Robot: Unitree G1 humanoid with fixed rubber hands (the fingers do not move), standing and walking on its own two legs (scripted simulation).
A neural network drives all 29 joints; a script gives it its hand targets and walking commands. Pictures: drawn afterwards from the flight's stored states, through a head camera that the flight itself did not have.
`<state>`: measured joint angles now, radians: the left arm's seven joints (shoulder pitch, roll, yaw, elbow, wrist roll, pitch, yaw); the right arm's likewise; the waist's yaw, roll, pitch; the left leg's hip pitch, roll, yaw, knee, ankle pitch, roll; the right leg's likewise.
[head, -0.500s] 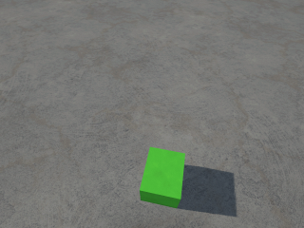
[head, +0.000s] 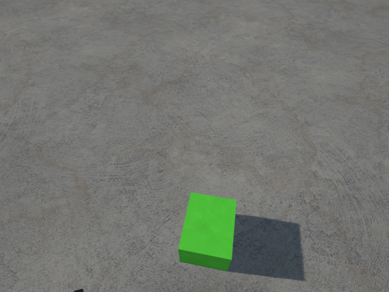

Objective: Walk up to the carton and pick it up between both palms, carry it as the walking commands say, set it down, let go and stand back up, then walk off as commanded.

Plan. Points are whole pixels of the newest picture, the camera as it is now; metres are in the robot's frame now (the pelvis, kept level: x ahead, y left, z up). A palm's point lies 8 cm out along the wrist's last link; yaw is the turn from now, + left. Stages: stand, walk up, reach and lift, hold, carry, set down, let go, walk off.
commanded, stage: walk up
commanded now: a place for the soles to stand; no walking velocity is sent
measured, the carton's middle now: (208, 230) +0.51 -0.03 -0.68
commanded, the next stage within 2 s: reach and lift in 1.96 s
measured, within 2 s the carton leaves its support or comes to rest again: neither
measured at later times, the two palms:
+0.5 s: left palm out of the picture +0.07 +0.37 -0.14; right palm out of the picture +0.13 -0.28 -0.13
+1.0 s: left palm out of the picture +0.15 +0.32 -0.13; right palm out of the picture +0.09 -0.28 -0.11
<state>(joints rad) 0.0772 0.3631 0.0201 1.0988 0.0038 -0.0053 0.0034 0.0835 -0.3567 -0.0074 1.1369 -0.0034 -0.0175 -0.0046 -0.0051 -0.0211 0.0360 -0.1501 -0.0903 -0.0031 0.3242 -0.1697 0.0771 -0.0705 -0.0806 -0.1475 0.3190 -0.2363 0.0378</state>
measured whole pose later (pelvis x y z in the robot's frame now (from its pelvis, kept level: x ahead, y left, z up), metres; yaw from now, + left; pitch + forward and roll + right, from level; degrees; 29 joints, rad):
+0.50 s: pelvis +0.02 +0.04 -0.03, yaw -3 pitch -3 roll +0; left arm 0.21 0.43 0.06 1.02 0.01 0.03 0.00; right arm 0.05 -0.39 -0.05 0.98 -0.01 0.01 0.00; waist 0.02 -0.01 0.13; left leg -0.33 0.08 0.07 0.68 -0.30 -0.02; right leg -0.30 -0.03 -0.04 0.72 -0.45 -0.01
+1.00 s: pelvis +0.02 +0.04 -0.01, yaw -6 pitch -2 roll +0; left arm 0.07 0.36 0.01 1.03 0.00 0.01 -0.02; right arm 0.06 -0.38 -0.01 1.07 0.00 -0.02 0.00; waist -0.01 -0.03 0.10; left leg -0.14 0.02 0.06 0.46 -0.28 0.00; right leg -0.20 0.00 0.00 0.45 -0.21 0.00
